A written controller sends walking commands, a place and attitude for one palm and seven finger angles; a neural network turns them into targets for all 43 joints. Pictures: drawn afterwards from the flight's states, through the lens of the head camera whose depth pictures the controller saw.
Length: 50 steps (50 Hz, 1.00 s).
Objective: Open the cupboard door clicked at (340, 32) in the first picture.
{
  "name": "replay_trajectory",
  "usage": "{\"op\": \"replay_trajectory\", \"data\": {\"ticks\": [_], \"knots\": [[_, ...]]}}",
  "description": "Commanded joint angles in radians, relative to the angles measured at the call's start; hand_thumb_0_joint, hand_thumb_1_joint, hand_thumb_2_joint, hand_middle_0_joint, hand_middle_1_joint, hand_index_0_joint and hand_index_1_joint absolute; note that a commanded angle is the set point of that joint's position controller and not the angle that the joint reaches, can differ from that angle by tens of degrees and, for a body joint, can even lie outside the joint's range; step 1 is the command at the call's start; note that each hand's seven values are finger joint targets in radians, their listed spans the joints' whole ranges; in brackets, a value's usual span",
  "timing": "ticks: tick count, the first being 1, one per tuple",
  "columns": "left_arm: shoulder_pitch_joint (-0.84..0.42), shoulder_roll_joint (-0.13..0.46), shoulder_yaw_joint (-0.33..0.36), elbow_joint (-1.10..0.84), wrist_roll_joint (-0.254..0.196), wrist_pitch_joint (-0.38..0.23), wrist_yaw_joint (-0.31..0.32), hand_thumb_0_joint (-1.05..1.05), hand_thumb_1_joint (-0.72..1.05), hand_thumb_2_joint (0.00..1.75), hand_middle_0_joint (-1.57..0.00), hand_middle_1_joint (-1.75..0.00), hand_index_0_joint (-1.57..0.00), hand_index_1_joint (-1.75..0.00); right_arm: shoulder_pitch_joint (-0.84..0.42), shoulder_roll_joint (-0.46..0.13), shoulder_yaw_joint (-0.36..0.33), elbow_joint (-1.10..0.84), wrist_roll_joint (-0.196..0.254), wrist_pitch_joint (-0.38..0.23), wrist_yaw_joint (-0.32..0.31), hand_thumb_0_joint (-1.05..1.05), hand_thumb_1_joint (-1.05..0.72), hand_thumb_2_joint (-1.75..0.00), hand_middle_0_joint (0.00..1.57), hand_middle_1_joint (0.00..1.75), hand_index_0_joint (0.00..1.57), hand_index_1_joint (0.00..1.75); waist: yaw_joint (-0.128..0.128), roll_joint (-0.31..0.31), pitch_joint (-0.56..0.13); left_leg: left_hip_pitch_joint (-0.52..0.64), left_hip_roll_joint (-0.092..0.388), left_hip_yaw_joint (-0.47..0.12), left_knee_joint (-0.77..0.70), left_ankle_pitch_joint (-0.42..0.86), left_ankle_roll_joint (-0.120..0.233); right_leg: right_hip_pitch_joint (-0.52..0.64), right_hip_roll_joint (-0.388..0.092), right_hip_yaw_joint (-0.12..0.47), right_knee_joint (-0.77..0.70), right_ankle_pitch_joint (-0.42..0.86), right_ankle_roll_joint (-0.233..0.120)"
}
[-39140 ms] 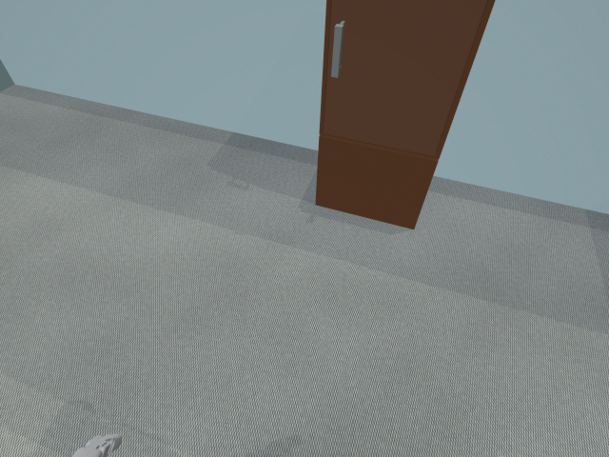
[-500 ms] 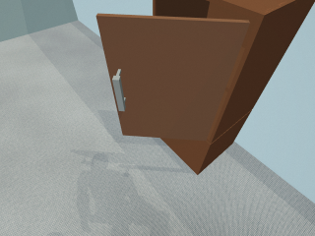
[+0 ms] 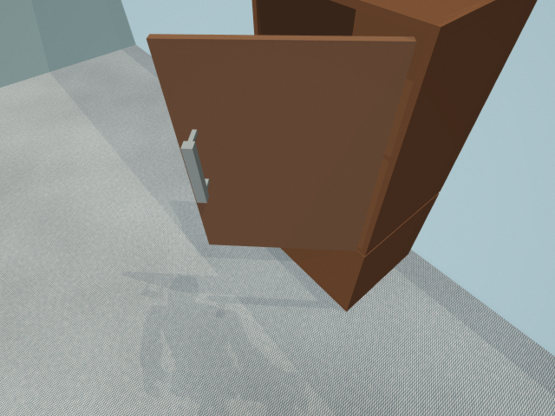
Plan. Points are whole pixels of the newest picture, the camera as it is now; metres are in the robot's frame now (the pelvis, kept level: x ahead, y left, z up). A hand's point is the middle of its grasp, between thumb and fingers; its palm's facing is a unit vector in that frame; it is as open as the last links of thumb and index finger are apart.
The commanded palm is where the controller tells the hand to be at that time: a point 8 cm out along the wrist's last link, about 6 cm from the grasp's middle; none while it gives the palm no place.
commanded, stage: come to a stop and stand still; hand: left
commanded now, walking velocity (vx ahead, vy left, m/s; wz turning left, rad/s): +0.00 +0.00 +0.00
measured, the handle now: (198, 167) +0.59 +0.21 -0.01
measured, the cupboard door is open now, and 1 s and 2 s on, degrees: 46 46 46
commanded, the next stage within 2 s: look again from close up in 1.02 s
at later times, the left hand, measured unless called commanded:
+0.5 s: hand out of the picture +0.04 +0.19 -0.16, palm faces +0.01 -0.96 -0.28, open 7.4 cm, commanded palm none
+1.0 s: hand out of the picture +0.02 +0.19 -0.17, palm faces +0.00 -0.97 -0.25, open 7.4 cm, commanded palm none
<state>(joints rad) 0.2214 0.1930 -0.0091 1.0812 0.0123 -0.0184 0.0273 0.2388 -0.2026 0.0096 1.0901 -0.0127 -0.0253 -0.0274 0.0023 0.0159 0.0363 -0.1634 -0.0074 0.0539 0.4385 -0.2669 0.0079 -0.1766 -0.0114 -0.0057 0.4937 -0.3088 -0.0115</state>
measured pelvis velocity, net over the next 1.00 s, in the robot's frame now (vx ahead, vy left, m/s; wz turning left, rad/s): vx -0.01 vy -0.02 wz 0.01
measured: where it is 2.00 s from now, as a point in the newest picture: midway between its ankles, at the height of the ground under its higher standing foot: outside the picture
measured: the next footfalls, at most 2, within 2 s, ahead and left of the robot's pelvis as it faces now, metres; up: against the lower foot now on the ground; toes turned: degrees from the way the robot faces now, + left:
none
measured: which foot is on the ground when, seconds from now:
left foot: down 0.00-1.00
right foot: down 0.00-1.00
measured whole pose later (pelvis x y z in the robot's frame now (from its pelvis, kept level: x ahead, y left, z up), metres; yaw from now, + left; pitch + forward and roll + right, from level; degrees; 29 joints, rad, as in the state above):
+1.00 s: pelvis -0.01 -0.02 +0.00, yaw +0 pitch -1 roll +1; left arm 0.20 0.24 -0.01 1.10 0.01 -0.02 0.01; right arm 0.20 -0.22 0.02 1.14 -0.01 -0.02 -0.02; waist 0.01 -0.01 0.04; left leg -0.15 0.02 0.04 0.38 -0.22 -0.02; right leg -0.15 0.02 -0.02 0.41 -0.25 -0.04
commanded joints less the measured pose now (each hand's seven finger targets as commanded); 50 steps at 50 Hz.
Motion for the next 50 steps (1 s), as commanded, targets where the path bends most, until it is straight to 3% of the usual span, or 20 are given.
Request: {"op": "replay_trajectory", "data": {"ticks": [1, 7, 27, 38, 50], "knots": [[0.033, 0.151, 0.031, -0.034, -0.001, -0.016, 0.007, 0.0, 0.9, 0.9, -0.2, -0.3, -0.2, -0.3, 0.015, -0.118, -0.026, -0.033, -0.002, -0.016, -0.003, 0.0, -0.9, -0.9, 0.2, 0.3, 0.2, 0.3, 0.001, -0.024, -0.033, 0.022, 0.106, -0.082, -0.056, 0.235, 0.023, 0.002, -0.099, 0.092, -0.082, 0.313, -0.035], [0.02, 0.177, 0.036, -0.038, 0.0, -0.018, 0.006, 0.0, 0.9, 0.9, -0.2, -0.3, -0.2, -0.3, -0.016, -0.141, -0.031, -0.037, 0.0, -0.013, -0.004, 0.0, -0.9, -0.9, 0.2, 0.3, 0.2, 0.3, 0.0, -0.026, -0.04, 0.034, 0.11, -0.075, -0.053, 0.238, 0.017, 0.008, -0.112, 0.107, -0.093, 0.372, -0.043], [-0.02, 0.219, 0.038, -0.038, -0.001, -0.018, -0.006, 0.0, 0.9, 0.9, -0.2, -0.3, -0.2, -0.3, -0.064, -0.18, -0.027, -0.027, -0.003, -0.008, 0.001, 0.0, -0.9, -0.9, 0.2, 0.3, 0.2, 0.3, 0.004, -0.046, -0.026, 0.028, 0.114, -0.079, -0.084, 0.178, 0.005, 0.014, -0.109, 0.116, -0.155, 0.29, -0.038], [-0.018, 0.207, 0.034, -0.034, -0.002, -0.014, -0.008, 0.0, 0.9, 0.9, -0.2, -0.3, -0.2, -0.3, -0.052, -0.161, -0.021, -0.008, -0.003, -0.007, 0.001, 0.0, -0.9, -0.9, 0.2, 0.3, 0.2, 0.3, 0.006, -0.027, 0.004, 0.014, 0.118, -0.089, -0.106, 0.155, 0.005, -0.003, -0.098, 0.111, -0.174, 0.202, -0.037], [0.002, 0.189, 0.034, -0.021, -0.002, -0.017, -0.005, 0.0, 0.9, 0.9, -0.2, -0.3, -0.2, -0.3, -0.034, -0.157, -0.022, 0.004, -0.002, -0.014, -0.002, 0.0, -0.9, -0.9, 0.2, 0.3, 0.2, 0.3, 0.009, -0.023, -0.046, 0.034, 0.124, -0.093, -0.097, 0.228, 0.009, 0.029, -0.101, 0.098, -0.146, 0.285, -0.035]]}}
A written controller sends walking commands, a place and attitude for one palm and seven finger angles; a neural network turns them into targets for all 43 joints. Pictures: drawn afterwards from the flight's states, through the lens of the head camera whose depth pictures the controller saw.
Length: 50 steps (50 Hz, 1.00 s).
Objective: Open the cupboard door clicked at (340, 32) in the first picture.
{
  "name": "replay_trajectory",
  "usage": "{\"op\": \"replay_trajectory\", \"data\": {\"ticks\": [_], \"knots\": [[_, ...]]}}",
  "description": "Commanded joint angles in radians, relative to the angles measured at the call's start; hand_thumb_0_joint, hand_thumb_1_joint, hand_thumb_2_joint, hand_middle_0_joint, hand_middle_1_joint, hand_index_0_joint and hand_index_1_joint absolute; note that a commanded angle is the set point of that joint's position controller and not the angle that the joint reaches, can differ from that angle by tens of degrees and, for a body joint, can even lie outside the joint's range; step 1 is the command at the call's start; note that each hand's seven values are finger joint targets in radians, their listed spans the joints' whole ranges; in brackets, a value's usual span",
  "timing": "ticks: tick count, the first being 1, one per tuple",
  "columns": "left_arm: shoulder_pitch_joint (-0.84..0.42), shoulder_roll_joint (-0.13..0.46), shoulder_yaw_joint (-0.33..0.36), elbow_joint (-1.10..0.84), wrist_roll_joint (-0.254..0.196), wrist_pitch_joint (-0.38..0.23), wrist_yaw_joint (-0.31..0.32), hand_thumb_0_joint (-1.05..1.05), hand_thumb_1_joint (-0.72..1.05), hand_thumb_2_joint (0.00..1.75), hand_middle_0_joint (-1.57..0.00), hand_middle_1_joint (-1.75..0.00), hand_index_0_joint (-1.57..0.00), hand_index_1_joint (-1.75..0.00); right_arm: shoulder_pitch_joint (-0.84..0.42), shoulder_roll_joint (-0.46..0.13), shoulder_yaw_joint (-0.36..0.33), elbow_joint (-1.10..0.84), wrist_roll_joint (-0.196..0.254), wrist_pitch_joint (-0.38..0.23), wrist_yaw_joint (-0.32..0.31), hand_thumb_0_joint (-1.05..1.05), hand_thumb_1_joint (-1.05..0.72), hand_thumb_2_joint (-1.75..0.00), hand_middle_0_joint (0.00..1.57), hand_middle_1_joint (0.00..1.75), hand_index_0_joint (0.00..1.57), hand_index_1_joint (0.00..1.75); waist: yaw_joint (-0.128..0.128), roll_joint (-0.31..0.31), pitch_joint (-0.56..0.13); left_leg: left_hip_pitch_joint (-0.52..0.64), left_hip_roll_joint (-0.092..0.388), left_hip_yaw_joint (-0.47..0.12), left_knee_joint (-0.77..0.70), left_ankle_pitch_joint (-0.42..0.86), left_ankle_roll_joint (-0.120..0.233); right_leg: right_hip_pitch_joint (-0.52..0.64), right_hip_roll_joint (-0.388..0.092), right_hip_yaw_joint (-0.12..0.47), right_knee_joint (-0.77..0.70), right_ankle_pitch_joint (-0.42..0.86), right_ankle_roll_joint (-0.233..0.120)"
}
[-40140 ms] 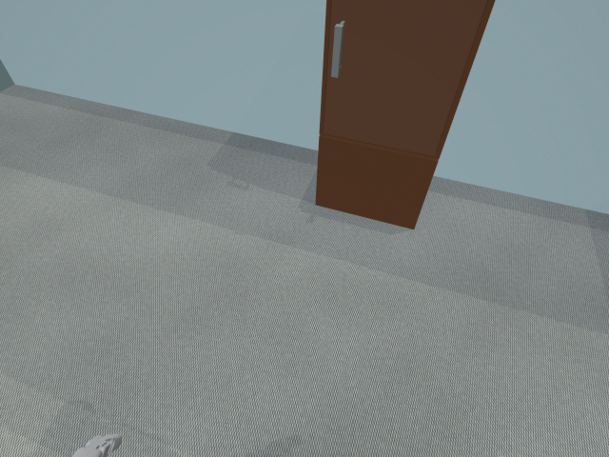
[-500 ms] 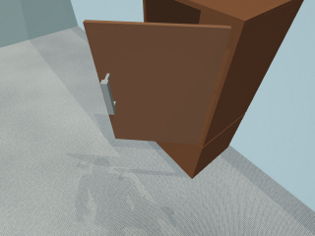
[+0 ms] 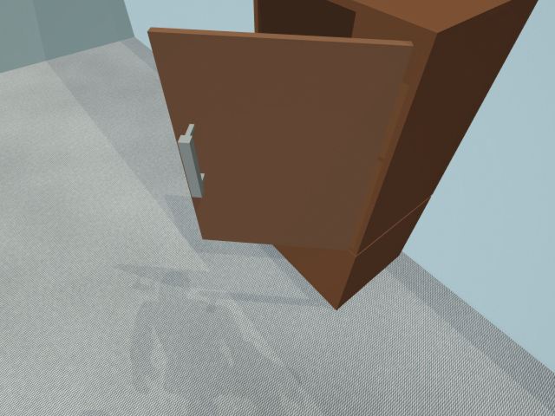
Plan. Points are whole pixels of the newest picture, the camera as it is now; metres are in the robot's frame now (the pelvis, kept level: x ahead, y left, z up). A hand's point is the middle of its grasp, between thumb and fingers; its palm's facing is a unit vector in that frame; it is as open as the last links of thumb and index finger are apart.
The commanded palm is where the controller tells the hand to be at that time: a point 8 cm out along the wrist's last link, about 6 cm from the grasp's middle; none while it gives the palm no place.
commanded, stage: come to a stop and stand still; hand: left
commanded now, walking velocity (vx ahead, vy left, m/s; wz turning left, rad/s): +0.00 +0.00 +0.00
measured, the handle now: (194, 161) +0.60 +0.22 -0.01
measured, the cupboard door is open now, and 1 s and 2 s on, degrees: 46 46 46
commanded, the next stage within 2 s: look again from close up in 0.02 s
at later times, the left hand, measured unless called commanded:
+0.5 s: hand out of the picture +0.03 +0.22 -0.18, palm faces +0.01 -0.97 -0.23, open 7.4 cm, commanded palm none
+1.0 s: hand out of the picture +0.03 +0.20 -0.19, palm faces +0.02 -0.98 -0.20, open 7.4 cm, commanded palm none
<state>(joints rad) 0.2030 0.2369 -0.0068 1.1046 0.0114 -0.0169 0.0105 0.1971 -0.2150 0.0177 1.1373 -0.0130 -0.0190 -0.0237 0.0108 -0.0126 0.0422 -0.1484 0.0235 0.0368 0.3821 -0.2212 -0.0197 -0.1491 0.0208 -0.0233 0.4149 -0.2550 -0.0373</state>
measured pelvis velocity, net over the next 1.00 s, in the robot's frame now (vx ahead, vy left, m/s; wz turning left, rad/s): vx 0.04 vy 0.02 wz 0.00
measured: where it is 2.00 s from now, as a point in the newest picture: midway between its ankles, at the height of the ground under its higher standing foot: outside the picture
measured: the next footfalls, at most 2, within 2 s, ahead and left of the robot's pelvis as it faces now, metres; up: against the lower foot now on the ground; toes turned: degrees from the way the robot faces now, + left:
none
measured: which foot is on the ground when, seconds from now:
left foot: down 0.00-1.00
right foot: down 0.00-1.00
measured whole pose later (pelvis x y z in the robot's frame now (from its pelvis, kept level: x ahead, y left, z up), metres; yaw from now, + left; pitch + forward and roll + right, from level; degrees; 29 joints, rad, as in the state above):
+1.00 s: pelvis +0.04 +0.02 -0.01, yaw +0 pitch +0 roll +1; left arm 0.30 0.18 0.00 1.11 0.02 -0.01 0.02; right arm 0.27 -0.16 0.02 1.10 -0.02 -0.02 -0.03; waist 0.02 -0.01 0.02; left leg -0.18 -0.01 0.05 0.55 -0.37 0.02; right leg -0.17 -0.02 -0.01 0.56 -0.39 0.00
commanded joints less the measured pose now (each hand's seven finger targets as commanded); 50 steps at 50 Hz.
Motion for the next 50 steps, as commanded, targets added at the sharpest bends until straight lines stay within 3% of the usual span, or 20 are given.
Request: {"op": "replay_trajectory", "data": {"ticks": [1, 5, 6, 7, 8, 9, 11, 13, 17, 25, 35, 37, 40, 41, 43, 45, 47, 48, 50], "knots": [[0.021, 0.147, 0.032, -0.043, -0.002, -0.019, 0.012, 0.0, 0.9, 0.9, -0.2, -0.3, -0.2, -0.3, 0.01, -0.146, -0.031, -0.042, -0.001, -0.021, -0.007, 0.0, -0.9, -0.9, 0.2, 0.3, 0.2, 0.3, -0.002, 0.015, -0.055, 0.021, 0.095, -0.074, -0.041, 0.188, 0.036, 0.004, -0.133, 0.115, -0.064, 0.24, -0.01], [0.027, 0.139, 0.03, -0.039, 0.0, -0.018, 0.012, 0.0, 0.9, 0.9, -0.2, -0.3, -0.2, -0.3, 0.01, -0.138, -0.031, -0.038, -0.001, -0.019, -0.007, 0.0, -0.9, -0.9, 0.2, 0.3, 0.2, 0.3, 0.0, 0.006, -0.026, 0.011, 0.093, -0.076, -0.046, 0.17, 0.037, -0.013, -0.133, 0.114, -0.07, 0.219, -0.008], [0.157, 0.074, 0.023, 0.0, 0.005, -0.033, 0.062, 0.0, 0.9, 0.9, -0.2, -0.3, -0.2, -0.3, -0.027, -0.104, -0.034, -0.097, 0.013, -0.02, 0.001, 0.0, -0.9, -0.9, 0.2, 0.3, 0.2, 0.3, 0.019, 0.043, -0.034, -0.051, 0.091, 0.0, 0.186, 0.154, 0.008, 0.003, -0.21, 0.164, -0.06, 0.604, 0.051], [0.109, 0.135, 0.022, -0.051, 0.001, -0.039, 0.054, 0.0, 0.9, 0.9, -0.2, -0.3, -0.2, -0.3, 0.031, -0.036, -0.021, -0.126, 0.009, 0.0, 0.008, 0.0, -0.9, -0.9, 0.2, 0.3, 0.2, 0.3, -0.03, -0.009, -0.067, -0.089, 0.039, -0.028, 0.172, -0.091, 0.013, 0.013, -0.244, 0.207, -0.061, 0.492, 0.002], [0.074, 0.144, 0.024, -0.067, 0.004, -0.043, 0.042, 0.0, 0.9, 0.9, -0.2, -0.3, -0.2, -0.3, 0.029, -0.039, -0.023, -0.129, -0.002, 0.008, 0.012, 0.0, -0.9, -0.9, 0.2, 0.3, 0.2, 0.3, -0.024, 0.047, -0.035, -0.079, 0.033, -0.016, 0.155, -0.099, 0.011, -0.018, -0.255, 0.201, -0.064, 0.448, -0.032], [0.051, 0.127, 0.024, -0.073, 0.005, -0.043, 0.039, 0.0, 0.9, 0.9, -0.2, -0.3, -0.2, -0.3, 0.067, -0.043, -0.029, -0.129, -0.001, 0.002, 0.011, 0.0, -0.9, -0.9, 0.2, 0.3, 0.2, 0.3, -0.048, 0.005, -0.047, -0.054, 0.041, -0.028, 0.123, -0.048, 0.014, -0.048, -0.216, 0.154, -0.047, 0.34, -0.047], [0.051, 0.09, 0.018, -0.086, 0.001, -0.036, 0.037, 0.0, 0.9, 0.9, -0.2, -0.3, -0.2, -0.3, 0.095, -0.067, -0.029, -0.133, -0.003, -0.008, 0.01, 0.0, -0.9, -0.9, 0.2, 0.3, 0.2, 0.3, -0.044, 0.011, -0.054, -0.036, 0.066, -0.063, 0.08, 0.103, 0.029, -0.06, -0.147, 0.108, -0.003, 0.236, -0.027], [0.063, 0.076, 0.017, -0.09, 0.002, -0.026, 0.034, 0.0, 0.9, 0.9, -0.2, -0.3, -0.2, -0.3, 0.092, -0.075, -0.029, -0.14, -0.006, -0.017, 0.005, 0.0, -0.9, -0.9, 0.2, 0.3, 0.2, 0.3, -0.023, 0.075, -0.041, -0.053, 0.093, -0.09, 0.057, 0.219, 0.046, -0.041, -0.115, 0.076, 0.037, 0.198, -0.017], [0.071, 0.068, 0.015, -0.087, 0.0, -0.012, 0.028, 0.0, 0.9, 0.9, -0.2, -0.3, -0.2, -0.3, 0.073, -0.089, -0.029, -0.155, -0.002, -0.014, -0.001, 0.0, -0.9, -0.9, 0.2, 0.3, 0.2, 0.3, -0.013, -0.005, 0.028, -0.092, 0.083, -0.104, 0.009, 0.09, 0.058, -0.076, -0.101, 0.083, 0.016, 0.056, -0.004], [0.074, 0.08, 0.024, -0.085, 0.002, -0.006, 0.021, 0.0, 0.9, 0.9, -0.2, -0.3, -0.2, -0.3, 0.067, -0.107, -0.034, -0.135, -0.004, -0.022, -0.002, 0.0, -0.9, -0.9, 0.2, 0.3, 0.2, 0.3, -0.003, 0.015, 0.021, -0.088, 0.08, -0.116, -0.033, 0.036, 0.071, -0.071, -0.102, 0.079, 0.013, 0.026, 0.002], [0.059, 0.11, 0.031, -0.066, 0.001, -0.012, 0.019, 0.0, 0.9, 0.9, -0.2, -0.3, -0.2, -0.3, 0.058, -0.123, -0.04, -0.101, 0.0, -0.03, -0.008, 0.0, -0.9, -0.9, 0.2, 0.3, 0.2, 0.3, -0.005, 0.02, -0.059, -0.01, 0.083, -0.092, 0.007, 0.21, 0.07, -0.027, -0.121, 0.084, 0.022, 0.182, 0.001], [0.088, 0.053, 0.02, -0.045, 0.004, -0.001, 0.019, 0.0, 0.9, 0.9, -0.2, -0.3, -0.2, -0.3, 0.091, -0.069, -0.026, -0.08, -0.004, -0.02, -0.004, 0.0, -0.9, -0.9, 0.2, 0.3, 0.2, 0.3, -0.006, 0.007, -0.049, -0.023, 0.079, -0.083, 0.004, 0.075, 0.067, -0.029, -0.113, 0.069, 0.028, 0.053, 0.004], [0.1, 0.057, 0.023, -0.042, 0.012, 0.005, 0.009, 0.0, 0.9, 0.9, -0.2, -0.3, -0.2, -0.3, 0.09, -0.076, -0.03, -0.079, -0.01, -0.009, 0.004, 0.0, -0.9, -0.9, 0.2, 0.3, 0.2, 0.3, -0.002, 0.026, 0.036, -0.093, 0.077, -0.101, -0.022, -0.172, 0.08, -0.085, -0.099, 0.071, 0.025, -0.168, -0.011], [0.099, 0.056, 0.025, -0.044, 0.014, 0.007, 0.006, 0.0, 0.9, 0.9, -0.2, -0.3, -0.2, -0.3, 0.086, -0.079, -0.032, -0.082, -0.012, -0.007, 0.006, 0.0, -0.9, -0.9, 0.2, 0.3, 0.2, 0.3, -0.002, 0.039, 0.078, -0.122, 0.076, -0.11, -0.034, -0.235, 0.082, -0.11, -0.093, 0.075, 0.026, -0.206, -0.016], [0.115, 0.061, 0.029, -0.046, 0.017, 0.002, 0.001, 0.0, 0.9, 0.9, -0.2, -0.3, -0.2, -0.3, 0.094, -0.074, -0.035, -0.087, -0.01, -0.008, 0.008, 0.0, -0.9, -0.9, 0.2, 0.3, 0.2, 0.3, 0.002, 0.032, 0.105, -0.144, 0.077, -0.116, -0.02, -0.243, 0.091, -0.112, -0.091, 0.076, 0.029, -0.207, -0.024], [0.129, 0.06, 0.03, -0.04, 0.014, -0.005, 0.006, 0.0, 0.9, 0.9, -0.2, -0.3, -0.2, -0.3, 0.089, -0.06, -0.029, -0.093, -0.008, -0.014, 0.006, 0.0, -0.9, -0.9, 0.2, 0.3, 0.2, 0.3, 0.006, -0.006, 0.101, -0.141, 0.052, -0.074, 0.048, -0.067, 0.079, -0.094, -0.114, 0.11, 0.021, -0.064, -0.027], [0.14, 0.066, 0.031, -0.032, 0.008, -0.012, 0.015, 0.0, 0.9, 0.9, -0.2, -0.3, -0.2, -0.3, 0.103, -0.048, -0.022, -0.085, -0.006, -0.022, -0.002, 0.0, -0.9, -0.9, 0.2, 0.3, 0.2, 0.3, -0.002, -0.043, 0.033, -0.087, 0.045, -0.038, 0.106, 0.156, 0.061, -0.037, -0.139, 0.115, 0.051, 0.244, -0.027], [0.138, 0.061, 0.031, -0.033, 0.006, -0.013, 0.021, 0.0, 0.9, 0.9, -0.2, -0.3, -0.2, -0.3, 0.111, -0.041, -0.022, -0.08, -0.003, -0.023, -0.008, 0.0, -0.9, -0.9, 0.2, 0.3, 0.2, 0.3, -0.005, -0.048, 0.031, -0.07, 0.053, -0.041, 0.107, 0.252, 0.056, -0.028, -0.137, 0.094, 0.077, 0.387, -0.022], [0.135, 0.083, 0.033, -0.041, 0.0, -0.018, 0.029, 0.0, 0.9, 0.9, -0.2, -0.3, -0.2, -0.3, 0.116, -0.072, -0.029, -0.074, 0.003, -0.025, -0.019, 0.0, -0.9, -0.9, 0.2, 0.3, 0.2, 0.3, -0.008, -0.003, -0.024, -0.004, 0.068, -0.047, 0.112, 0.466, 0.053, -0.003, -0.143, 0.083, 0.101, 0.584, -0.007]]}}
